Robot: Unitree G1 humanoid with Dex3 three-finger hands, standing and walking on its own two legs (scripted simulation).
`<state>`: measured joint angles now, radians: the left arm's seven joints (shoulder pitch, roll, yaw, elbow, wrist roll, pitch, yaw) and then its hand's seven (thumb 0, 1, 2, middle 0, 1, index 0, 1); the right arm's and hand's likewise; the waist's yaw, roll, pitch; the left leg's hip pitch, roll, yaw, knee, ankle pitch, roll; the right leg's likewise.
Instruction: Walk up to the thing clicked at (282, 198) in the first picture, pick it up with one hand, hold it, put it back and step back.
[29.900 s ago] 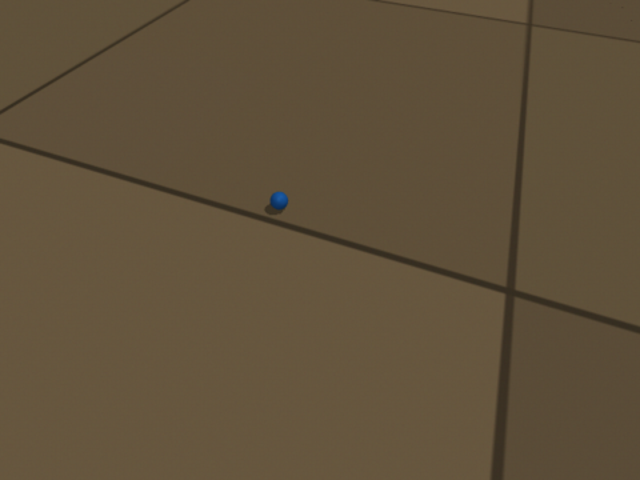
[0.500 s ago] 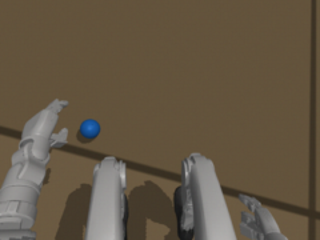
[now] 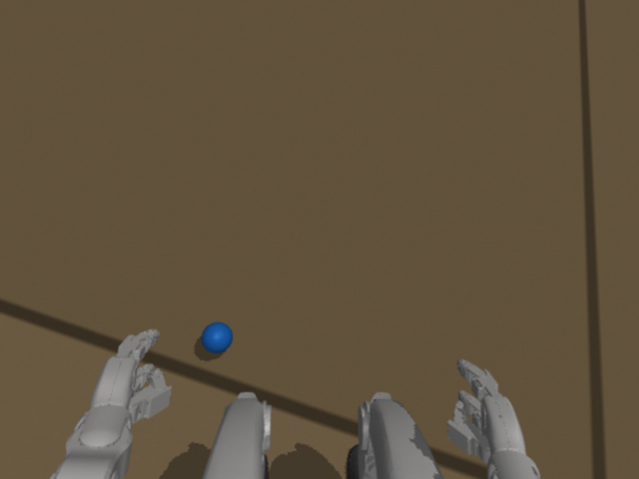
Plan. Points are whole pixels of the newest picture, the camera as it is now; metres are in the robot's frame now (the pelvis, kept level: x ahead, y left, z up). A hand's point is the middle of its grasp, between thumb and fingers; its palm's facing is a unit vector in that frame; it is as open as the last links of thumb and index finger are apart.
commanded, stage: home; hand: left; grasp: from above
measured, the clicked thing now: (217, 337) +0.44 +0.23 -0.59
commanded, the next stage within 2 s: none
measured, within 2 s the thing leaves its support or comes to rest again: neither
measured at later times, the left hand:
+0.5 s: hand (127, 416) +0.20 +0.19 +0.04, palm faces +0.08 -0.98 -0.19, open 7.4 cm
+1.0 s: hand (126, 417) +0.20 +0.19 +0.04, palm faces +0.07 -0.98 -0.19, open 7.4 cm
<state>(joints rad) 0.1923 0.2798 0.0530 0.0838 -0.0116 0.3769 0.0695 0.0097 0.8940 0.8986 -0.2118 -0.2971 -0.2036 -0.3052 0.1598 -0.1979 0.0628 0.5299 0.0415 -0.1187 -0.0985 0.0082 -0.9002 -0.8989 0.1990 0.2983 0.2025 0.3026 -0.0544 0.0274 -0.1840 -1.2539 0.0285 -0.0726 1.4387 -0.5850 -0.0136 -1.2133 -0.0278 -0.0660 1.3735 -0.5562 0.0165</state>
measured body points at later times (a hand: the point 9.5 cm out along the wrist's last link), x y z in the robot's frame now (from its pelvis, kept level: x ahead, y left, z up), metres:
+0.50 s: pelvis +0.04 +0.00 +0.09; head +0.06 +0.01 +0.54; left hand +0.19 +0.24 +0.06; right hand +0.22 -0.24 +0.04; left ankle +0.05 +0.12 -0.59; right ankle +0.05 -0.14 -0.59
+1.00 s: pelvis +0.04 +0.01 +0.09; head +0.05 +0.02 +0.54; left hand +0.19 +0.24 +0.06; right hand +0.20 -0.23 +0.03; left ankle +0.05 +0.12 -0.59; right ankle +0.05 -0.14 -0.59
